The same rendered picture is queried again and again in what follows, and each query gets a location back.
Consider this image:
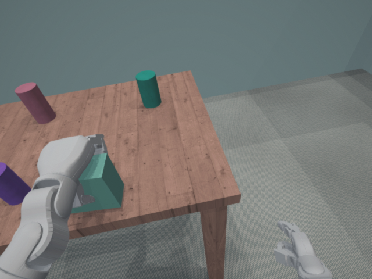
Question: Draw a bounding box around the right robot forearm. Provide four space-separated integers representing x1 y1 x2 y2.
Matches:
296 255 333 279

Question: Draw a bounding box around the left robot forearm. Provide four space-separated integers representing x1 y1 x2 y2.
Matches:
0 174 77 279

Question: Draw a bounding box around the right robot hand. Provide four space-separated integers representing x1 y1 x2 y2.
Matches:
274 221 317 269

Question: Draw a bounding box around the table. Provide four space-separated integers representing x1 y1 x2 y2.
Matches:
0 71 241 279

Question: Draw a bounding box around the sponge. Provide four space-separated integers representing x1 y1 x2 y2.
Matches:
71 153 124 213

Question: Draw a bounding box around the left robot hand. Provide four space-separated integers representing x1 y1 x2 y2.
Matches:
37 134 108 208

